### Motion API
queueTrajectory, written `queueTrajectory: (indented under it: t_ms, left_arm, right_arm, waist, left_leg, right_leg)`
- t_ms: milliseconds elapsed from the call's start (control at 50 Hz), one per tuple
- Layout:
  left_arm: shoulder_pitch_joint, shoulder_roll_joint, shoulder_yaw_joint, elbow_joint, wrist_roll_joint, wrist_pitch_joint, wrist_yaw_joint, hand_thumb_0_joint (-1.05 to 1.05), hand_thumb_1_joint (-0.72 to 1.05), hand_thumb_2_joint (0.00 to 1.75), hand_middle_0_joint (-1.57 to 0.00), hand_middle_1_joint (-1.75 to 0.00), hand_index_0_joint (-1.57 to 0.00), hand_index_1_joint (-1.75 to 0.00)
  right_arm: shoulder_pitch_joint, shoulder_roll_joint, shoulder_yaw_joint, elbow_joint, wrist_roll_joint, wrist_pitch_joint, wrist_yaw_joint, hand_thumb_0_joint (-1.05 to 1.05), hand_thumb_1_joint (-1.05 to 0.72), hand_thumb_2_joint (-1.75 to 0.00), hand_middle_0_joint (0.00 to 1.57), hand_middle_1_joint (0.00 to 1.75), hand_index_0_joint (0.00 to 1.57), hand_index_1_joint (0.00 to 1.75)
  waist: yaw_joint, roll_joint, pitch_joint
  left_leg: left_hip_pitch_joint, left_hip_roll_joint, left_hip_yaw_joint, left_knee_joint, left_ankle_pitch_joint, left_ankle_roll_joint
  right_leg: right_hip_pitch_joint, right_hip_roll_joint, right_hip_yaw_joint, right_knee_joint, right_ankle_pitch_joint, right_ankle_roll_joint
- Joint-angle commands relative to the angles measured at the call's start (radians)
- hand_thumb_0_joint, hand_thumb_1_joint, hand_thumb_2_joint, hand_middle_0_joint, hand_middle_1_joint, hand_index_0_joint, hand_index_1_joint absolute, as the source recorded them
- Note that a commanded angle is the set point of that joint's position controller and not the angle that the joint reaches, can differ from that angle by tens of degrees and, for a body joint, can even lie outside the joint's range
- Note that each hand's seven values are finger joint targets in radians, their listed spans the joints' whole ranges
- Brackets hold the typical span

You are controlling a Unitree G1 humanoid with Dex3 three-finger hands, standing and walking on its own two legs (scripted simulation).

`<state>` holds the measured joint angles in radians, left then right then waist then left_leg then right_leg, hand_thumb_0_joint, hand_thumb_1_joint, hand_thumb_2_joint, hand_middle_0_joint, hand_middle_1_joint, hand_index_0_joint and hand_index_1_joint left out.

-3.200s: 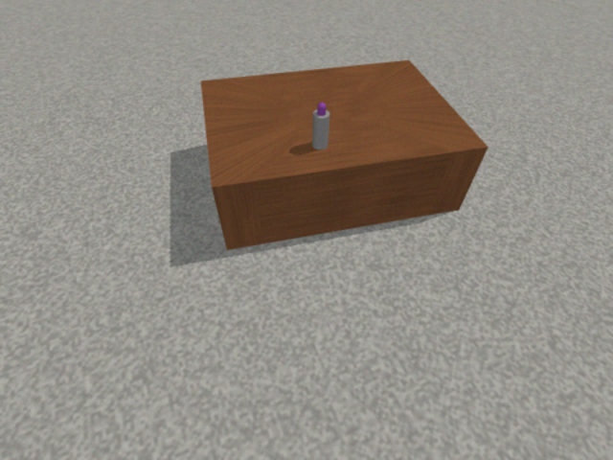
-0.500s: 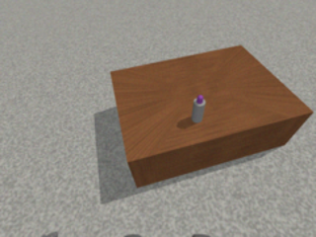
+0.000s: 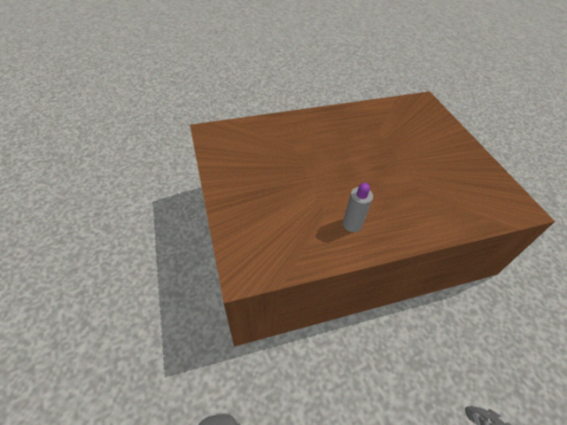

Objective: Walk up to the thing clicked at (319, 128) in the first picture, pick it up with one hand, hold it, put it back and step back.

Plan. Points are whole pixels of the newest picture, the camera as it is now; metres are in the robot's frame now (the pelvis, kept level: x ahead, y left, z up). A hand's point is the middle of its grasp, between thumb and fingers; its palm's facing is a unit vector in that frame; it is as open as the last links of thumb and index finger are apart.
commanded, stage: walk up
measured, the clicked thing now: (358, 205) +0.73 -0.21 -0.30
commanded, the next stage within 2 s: stand in 1.02 s
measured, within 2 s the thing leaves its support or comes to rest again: neither
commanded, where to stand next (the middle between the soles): +0.09 -0.02 m, yaw +1 degrees
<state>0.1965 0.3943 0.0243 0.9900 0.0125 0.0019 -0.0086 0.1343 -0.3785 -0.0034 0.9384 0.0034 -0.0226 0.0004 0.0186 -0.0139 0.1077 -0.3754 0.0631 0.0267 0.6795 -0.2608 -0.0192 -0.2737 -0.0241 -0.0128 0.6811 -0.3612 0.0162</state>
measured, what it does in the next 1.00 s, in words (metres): stands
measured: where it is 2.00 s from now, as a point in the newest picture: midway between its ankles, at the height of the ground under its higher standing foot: outside the picture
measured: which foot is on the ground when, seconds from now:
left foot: down 0.00-1.00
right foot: down 0.00-1.00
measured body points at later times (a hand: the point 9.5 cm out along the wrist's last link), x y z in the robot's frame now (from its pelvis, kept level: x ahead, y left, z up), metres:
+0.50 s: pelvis +0.02 +0.00 +0.02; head +0.03 +0.00 +0.47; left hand +0.11 +0.30 -0.10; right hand +0.10 -0.31 -0.11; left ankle +0.06 +0.13 -0.72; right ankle +0.00 -0.13 -0.72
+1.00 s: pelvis +0.03 +0.00 +0.03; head +0.04 +0.01 +0.48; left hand +0.10 +0.30 -0.11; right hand +0.12 -0.30 -0.10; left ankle +0.06 +0.13 -0.72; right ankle +0.00 -0.13 -0.72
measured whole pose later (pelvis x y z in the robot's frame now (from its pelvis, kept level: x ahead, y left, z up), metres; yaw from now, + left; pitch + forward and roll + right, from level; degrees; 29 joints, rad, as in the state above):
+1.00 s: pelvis +0.03 +0.00 +0.03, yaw +0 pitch -2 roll +0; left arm 0.09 0.35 0.02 1.14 0.00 0.01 -0.02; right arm 0.07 -0.35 0.00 1.14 -0.01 -0.02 0.00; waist 0.00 -0.01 0.05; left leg -0.19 0.04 0.04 0.35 -0.13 -0.02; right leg -0.08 -0.04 -0.02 0.33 -0.22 0.03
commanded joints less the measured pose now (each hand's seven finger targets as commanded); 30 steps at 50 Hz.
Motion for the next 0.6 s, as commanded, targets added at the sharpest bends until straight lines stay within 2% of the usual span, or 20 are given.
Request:
queueTrajectory:
  t_ms: [0,20,60,100,140,240,300,340,360,400,480,580]
  left_arm:
    - [-0.071,0.206,0.038,-0.049,-0.006,-0.022,0.002,0.0,0.9,0.9,-0.2,-0.3,-0.2,-0.3]
    - [-0.052,0.203,0.038,-0.028,-0.007,-0.021,0.002,0.0,0.9,0.9,-0.2,-0.3,-0.2,-0.3]
    - [-0.048,0.204,0.039,-0.007,-0.006,-0.026,0.002,0.0,0.9,0.9,-0.2,-0.3,-0.2,-0.3]
    - [-0.084,0.206,0.037,-0.003,-0.01,-0.026,0.002,0.0,0.9,0.9,-0.2,-0.3,-0.2,-0.3]
    - [-0.087,0.204,0.035,0.012,-0.012,-0.023,0.003,0.0,0.9,0.9,-0.2,-0.3,-0.2,-0.3]
    - [-0.134,0.188,0.032,0.035,-0.014,-0.016,0.0,0.0,0.9,0.9,-0.2,-0.3,-0.2,-0.3]
    - [-0.129,0.179,0.031,0.055,-0.015,-0.014,-0.002,0.0,0.9,0.9,-0.2,-0.3,-0.2,-0.3]
    - [-0.153,0.181,0.033,0.06,-0.014,-0.014,-0.002,0.0,0.9,0.9,-0.2,-0.3,-0.2,-0.3]
    - [-0.147,0.179,0.033,0.062,-0.016,-0.013,-0.002,0.0,0.9,0.9,-0.2,-0.3,-0.2,-0.3]
    - [-0.164,0.18,0.034,0.068,-0.015,-0.01,-0.003,0.0,0.9,0.9,-0.2,-0.3,-0.2,-0.3]
    - [-0.166,0.174,0.034,0.076,-0.013,-0.009,-0.003,0.0,0.9,0.9,-0.2,-0.3,-0.2,-0.3]
    - [-0.172,0.172,0.036,0.08,-0.011,-0.01,-0.002,0.0,0.9,0.9,-0.2,-0.3,-0.2,-0.3]
  right_arm:
    - [-0.041,-0.238,-0.061,-0.011,-0.004,-0.029,-0.01,0.0,-0.9,-0.9,0.2,0.3,0.2,0.3]
    - [-0.061,-0.233,-0.055,-0.002,-0.003,-0.03,-0.009,0.0,-0.9,-0.9,0.2,0.3,0.2,0.3]
    - [-0.061,-0.226,-0.044,0.019,0.001,-0.034,-0.009,0.0,-0.9,-0.9,0.2,0.3,0.2,0.3]
    - [-0.064,-0.215,-0.038,0.043,0.002,-0.034,-0.009,0.0,-0.9,-0.9,0.2,0.3,0.2,0.3]
    - [-0.083,-0.219,-0.039,0.06,0.003,-0.032,-0.009,0.0,-0.9,-0.9,0.2,0.3,0.2,0.3]
    - [-0.093,-0.218,-0.034,0.104,-0.004,-0.028,-0.007,0.0,-0.9,-0.9,0.2,0.3,0.2,0.3]
    - [-0.106,-0.21,-0.029,0.118,-0.004,-0.031,-0.007,0.0,-0.9,-0.9,0.2,0.3,0.2,0.3]
    - [-0.097,-0.207,-0.028,0.134,-0.005,-0.031,-0.009,0.0,-0.9,-0.9,0.2,0.3,0.2,0.3]
    - [-0.105,-0.204,-0.027,0.132,-0.004,-0.033,-0.009,0.0,-0.9,-0.9,0.2,0.3,0.2,0.3]
    - [-0.102,-0.206,-0.029,0.142,-0.007,-0.031,-0.011,0.0,-0.9,-0.9,0.2,0.3,0.2,0.3]
    - [-0.108,-0.199,-0.028,0.147,-0.009,-0.031,-0.011,0.0,-0.9,-0.9,0.2,0.3,0.2,0.3]
    - [-0.099,-0.2,-0.031,0.153,-0.009,-0.03,-0.012,0.0,-0.9,-0.9,0.2,0.3,0.2,0.3]
  waist:
    - [-0.028,0.047,-0.132]
    - [-0.015,0.033,-0.133]
    - [-0.01,0.0,-0.154]
    - [-0.023,-0.02,-0.131]
    - [-0.018,-0.007,-0.131]
    - [-0.018,0.0,-0.115]
    - [-0.01,0.008,-0.138]
    - [-0.017,-0.008,-0.142]
    - [-0.012,0.0,-0.14]
    - [-0.018,0.004,-0.125]
    - [-0.018,0.004,-0.137]
    - [-0.022,0.006,-0.158]
  left_leg:
    - [0.169,0.072,-0.131,-0.206,-0.03,0.067]
    - [0.16,0.087,-0.14,-0.216,-0.014,0.078]
    - [0.152,0.087,-0.116,-0.2,0.114,0.079]
    - [0.18,0.063,-0.086,-0.208,0.156,0.06]
    - [0.204,0.067,-0.084,-0.221,0.169,0.057]
    - [0.206,0.071,-0.095,-0.296,0.119,0.047]
    - [0.216,0.078,-0.1,-0.325,0.128,0.044]
    - [0.217,0.072,-0.089,-0.329,0.181,0.036]
    - [0.232,0.071,-0.085,-0.329,0.199,0.035]
    - [0.212,0.068,-0.088,-0.347,0.162,0.031]
    - [0.228,0.072,-0.088,-0.36,0.171,0.032]
    - [0.247,0.076,-0.08,-0.356,0.236,0.032]
  right_leg:
    - [-0.074,-0.09,0.123,-0.2,0.068,-0.077]
    - [-0.051,-0.081,0.111,-0.202,0.065,-0.076]
    - [0.032,-0.092,0.115,-0.22,0.161,-0.077]
    - [0.009,-0.106,0.129,-0.251,0.194,-0.077]
    - [0.014,-0.105,0.118,-0.267,0.194,-0.073]
    - [0.036,-0.1,0.109,-0.325,0.133,-0.062]
    - [0.085,-0.099,0.099,-0.342,0.158,-0.057]
    - [0.106,-0.103,0.098,-0.354,0.197,-0.055]
    - [0.101,-0.104,0.095,-0.358,0.206,-0.053]
    - [0.108,-0.102,0.089,-0.371,0.193,-0.05]
    - [0.121,-0.101,0.082,-0.388,0.203,-0.046]
    - [0.146,-0.104,0.075,-0.394,0.24,-0.041]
